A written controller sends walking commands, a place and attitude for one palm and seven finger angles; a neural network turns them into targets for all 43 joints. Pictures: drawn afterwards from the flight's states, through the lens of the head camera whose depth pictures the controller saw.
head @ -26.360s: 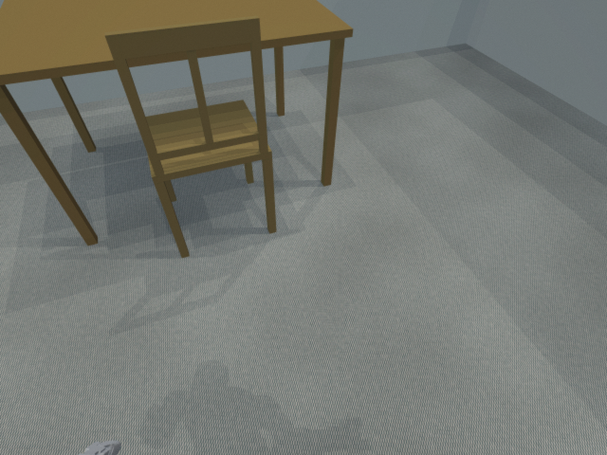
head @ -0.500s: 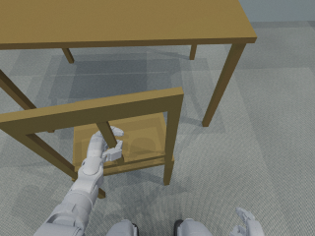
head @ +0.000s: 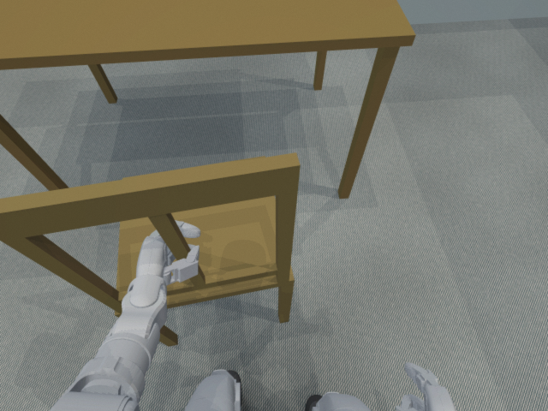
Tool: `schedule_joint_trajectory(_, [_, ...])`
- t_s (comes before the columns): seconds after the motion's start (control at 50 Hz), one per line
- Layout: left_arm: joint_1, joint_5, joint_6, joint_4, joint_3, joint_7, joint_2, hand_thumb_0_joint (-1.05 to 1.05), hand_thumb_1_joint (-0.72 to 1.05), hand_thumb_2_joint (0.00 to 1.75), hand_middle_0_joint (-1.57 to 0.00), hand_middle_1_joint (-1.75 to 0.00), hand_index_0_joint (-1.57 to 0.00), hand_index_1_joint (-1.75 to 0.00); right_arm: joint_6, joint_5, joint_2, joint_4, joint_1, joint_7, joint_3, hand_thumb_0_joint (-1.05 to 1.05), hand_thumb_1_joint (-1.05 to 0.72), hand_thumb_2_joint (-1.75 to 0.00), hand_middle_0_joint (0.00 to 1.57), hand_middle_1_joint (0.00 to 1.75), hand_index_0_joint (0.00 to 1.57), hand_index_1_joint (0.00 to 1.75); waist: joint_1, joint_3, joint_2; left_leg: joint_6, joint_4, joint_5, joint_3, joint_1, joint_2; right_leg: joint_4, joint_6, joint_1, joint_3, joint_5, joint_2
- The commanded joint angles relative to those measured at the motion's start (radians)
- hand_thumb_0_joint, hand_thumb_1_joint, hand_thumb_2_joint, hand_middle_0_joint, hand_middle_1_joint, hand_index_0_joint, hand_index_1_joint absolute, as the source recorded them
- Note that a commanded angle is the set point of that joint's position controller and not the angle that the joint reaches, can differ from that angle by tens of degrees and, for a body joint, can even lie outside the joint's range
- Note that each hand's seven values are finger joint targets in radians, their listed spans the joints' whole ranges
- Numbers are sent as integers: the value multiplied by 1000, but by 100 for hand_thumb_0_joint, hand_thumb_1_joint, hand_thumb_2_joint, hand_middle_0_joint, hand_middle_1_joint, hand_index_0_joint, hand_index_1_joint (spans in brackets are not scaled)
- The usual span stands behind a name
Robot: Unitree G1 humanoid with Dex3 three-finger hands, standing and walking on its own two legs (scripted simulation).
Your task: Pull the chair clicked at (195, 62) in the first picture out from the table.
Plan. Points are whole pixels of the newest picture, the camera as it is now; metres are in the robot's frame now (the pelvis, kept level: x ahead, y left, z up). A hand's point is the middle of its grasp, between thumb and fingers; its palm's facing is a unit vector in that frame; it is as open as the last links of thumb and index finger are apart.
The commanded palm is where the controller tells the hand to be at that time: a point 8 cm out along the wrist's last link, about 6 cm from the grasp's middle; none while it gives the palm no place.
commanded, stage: step backward, pulling the chair out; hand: left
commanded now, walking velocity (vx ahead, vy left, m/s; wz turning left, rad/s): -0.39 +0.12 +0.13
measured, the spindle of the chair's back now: (182, 252) +0.36 +0.17 -0.08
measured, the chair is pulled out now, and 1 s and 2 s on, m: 0.31 0.61 0.66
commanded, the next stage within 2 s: stop walking, hand still on the chair in 0.66 s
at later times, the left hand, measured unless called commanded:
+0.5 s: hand (189, 348) +0.20 +0.14 -0.06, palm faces +0.07 -0.98 -0.19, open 5.6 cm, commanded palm +0.18 +0.18 -0.06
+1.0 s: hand out of the picture +0.04 +0.11 -0.06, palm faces +0.04 -0.99 -0.15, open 5.5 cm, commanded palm +0.03 +0.16 -0.05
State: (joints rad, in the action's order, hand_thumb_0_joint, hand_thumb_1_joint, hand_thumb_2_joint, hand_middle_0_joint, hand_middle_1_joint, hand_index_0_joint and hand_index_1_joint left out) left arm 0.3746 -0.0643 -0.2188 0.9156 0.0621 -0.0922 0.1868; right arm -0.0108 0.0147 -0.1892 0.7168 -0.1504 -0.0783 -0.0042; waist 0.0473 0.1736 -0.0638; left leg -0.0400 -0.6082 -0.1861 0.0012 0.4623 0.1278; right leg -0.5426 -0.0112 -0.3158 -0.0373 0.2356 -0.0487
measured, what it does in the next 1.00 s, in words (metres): walks backwards: left foot, then right foot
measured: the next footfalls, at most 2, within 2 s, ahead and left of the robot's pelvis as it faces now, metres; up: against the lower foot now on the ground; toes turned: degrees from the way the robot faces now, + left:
left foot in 0.18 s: +0.00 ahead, +0.15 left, +0.00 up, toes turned +2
right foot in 0.46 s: -0.06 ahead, -0.15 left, +0.00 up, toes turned +0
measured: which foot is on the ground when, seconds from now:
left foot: up 0.00-0.16, down 0.18-0.50, up 0.52-0.74, down 0.76-1.00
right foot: down 0.00-0.22, up 0.24-0.44, down 0.46-0.80, up 0.82-0.92, down 0.94-1.00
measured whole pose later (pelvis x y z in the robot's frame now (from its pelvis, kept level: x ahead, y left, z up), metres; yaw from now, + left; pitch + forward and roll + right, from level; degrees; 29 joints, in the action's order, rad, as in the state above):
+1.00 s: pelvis -0.24 -0.02 +0.01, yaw +5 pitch -1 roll +0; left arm 0.25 -0.05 -0.12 0.84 -0.07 -0.08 0.10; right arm 0.00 0.03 -0.20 0.72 -0.25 -0.09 -0.02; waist 0.03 0.10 -0.03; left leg -0.03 -0.51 -0.29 -0.03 0.20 0.06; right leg -0.48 0.00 -0.27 -0.05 0.18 0.01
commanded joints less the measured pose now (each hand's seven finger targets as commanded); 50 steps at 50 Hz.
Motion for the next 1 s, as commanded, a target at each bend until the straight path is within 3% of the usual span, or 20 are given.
schedule_joint_trajectory(0.0, [117,55,-46,-204,20,-14,189,0,90,90,-50,-145,-50,-145,28,-2,-151,-122,32,-38,43,0,-90,-90,20,30,20,30,-43,-441,160,-1,-327,-297,85,-29,-104,171,-153,145,280,-453,425])
schedule_joint_trajectory(0.06, [115,53,-8,-195,12,-17,155,0,90,90,-50,-145,-50,-145,32,-1,-155,-98,10,-42,23,0,-90,-90,20,30,20,30,-27,-450,195,-5,-190,-268,106,-39,-94,83,-126,240,179,-647,382])
schedule_joint_trajectory(0.12, [134,42,17,-188,-30,-16,125,0,90,90,-50,-145,-50,-145,26,3,-183,-82,-31,-63,29,0,-90,-90,20,30,20,30,-12,-429,214,5,102,-79,66,-155,-61,49,-73,241,120,-623,317])
schedule_joint_trajectory(0.16, [197,35,12,-246,-87,-7,77,0,90,90,-50,-145,-50,-145,17,-2,-211,-100,-47,-63,46,0,-90,-90,20,30,20,30,-11,-431,72,72,246,339,149,-257,71,-19,23,147,44,-368,164])
schedule_joint_trajectory(0.22, [295,55,-4,-320,-122,7,29,0,90,90,-50,-145,-50,-145,2,-34,-168,-113,-15,-33,44,0,-90,-90,20,30,20,30,-11,-455,-262,157,239,591,268,-311,200,-264,18,0,38,176,98])
schedule_joint_trajectory(0.28, [257,57,-15,-249,-110,-1,12,0,90,90,-50,-145,-50,-145,17,-27,-180,-82,-87,-3,64,0,-90,-90,20,30,20,30,-6,-452,-151,184,119,882,254,-508,216,-196,5,-99,48,189,78])
schedule_joint_trajectory(0.42, [222,70,-51,-165,-46,10,104,0,90,90,-50,-145,-50,-145,33,-21,-188,-63,-77,-2,63,0,-90,-90,20,30,20,30,-15,-432,-187,130,71,566,182,-369,140,122,7,103,36,-71,79])
schedule_joint_trajectory(0.44, [210,72,-55,-171,-44,13,114,0,90,90,-50,-145,-50,-145,29,-14,-175,-72,-60,-2,57,0,-90,-90,20,30,20,30,-17,-445,-110,97,34,458,135,-295,96,160,2,180,63,-272,120])
schedule_joint_trajectory(0.48, [210,57,-52,-154,26,4,219,0,90,90,-50,-145,-50,-145,24,15,-167,-94,-43,-22,73,0,-90,-90,20,30,20,30,-9,-478,317,-4,-185,-191,-14,-117,-92,195,-82,206,244,-436,347])
schedule_joint_trajectory(0.52, [148,49,-22,-120,20,-5,195,0,90,90,-50,-145,-50,-145,33,6,-172,-89,35,-33,56,0,-90,-90,20,30,20,30,-56,-445,186,-7,-440,-343,106,-25,-133,197,-186,144,310,-457,471])
schedule_joint_trajectory(0.54, [166,52,-12,-131,17,-9,175,0,90,90,-50,-145,-50,-145,34,-1,-149,-78,36,-30,32,0,-90,-90,20,30,20,30,-48,-440,137,-10,-428,-332,133,-2,-112,148,-182,179,268,-518,463])
schedule_joint_trajectory(0.58, [185,53,-1,-123,21,-15,158,0,90,90,-50,-145,-50,-145,35,4,-148,-72,21,-34,20,0,-90,-90,20,30,20,30,-33,-468,203,-16,-353,-308,109,-33,-116,104,-138,231,176,-581,411])
schedule_joint_trajectory(0.7, [210,42,45,-106,-69,-7,70,0,90,90,-50,-145,-50,-145,33,10,-178,-62,-84,-66,25,0,-90,-90,20,30,20,30,-22,-465,242,4,169,-116,-6,-242,-90,113,-74,213,134,-376,347])
schedule_joint_trajectory(0.76, [302,30,27,-325,-116,5,38,0,90,90,-50,-145,-50,-145,23,13,-213,-116,-71,-64,52,0,-90,-90,20,30,20,30,-43,-440,-11,85,333,207,76,-366,104,-39,27,109,28,-115,166])
schedule_joint_trajectory(0.78, [323,32,18,-317,-150,8,-19,0,90,90,-50,-145,-50,-145,23,-3,-183,-132,-23,-62,31,0,-90,-90,20,30,20,30,-19,-408,-241,135,306,304,157,-300,140,-190,31,70,-12,-22,135])
schedule_joint_trajectory(0.8, [304,40,27,-309,-141,6,-17,0,90,90,-50,-145,-50,-145,23,-12,-160,-129,-16,-49,27,0,-90,-90,20,30,20,30,-28,-390,-286,164,302,355,190,-269,168,-264,20,55,-1,165,120])
schedule_joint_trajectory(0.86, [224,39,51,-309,-140,8,-32,0,90,90,-50,-145,-50,-145,31,8,-178,-127,-82,-17,47,0,-90,-90,20,30,20,30,-28,-383,-33,144,158,429,150,-400,129,17,13,107,-2,60,90])
schedule_joint_trajectory(0.9, [205,50,51,-304,-159,18,-28,0,90,90,-50,-145,-50,-145,45,11,-178,-123,-82,-15,42,0,-90,-90,20,30,20,30,-11,-390,-5,84,149,238,77,-361,44,160,4,210,43,-119,125])
schedule_joint_trajectory(0.94, [169,59,51,-283,-148,14,5,0,90,90,-50,-145,-50,-145,58,8,-167,-109,-78,-20,34,0,-90,-90,20,30,20,30,-5,-347,-42,61,224,-31,48,-275,0,163,-3,189,69,-3,143])
schedule_joint_trajectory(0.98, [129,47,53,-267,-111,4,38,0,90,90,-50,-145,-50,-145,54,10,-160,-109,-76,-29,33,0,-90,-90,20,30,20,30,-17,-344,110,60,211,-145,9,-291,-34,213,-12,139,131,167,161])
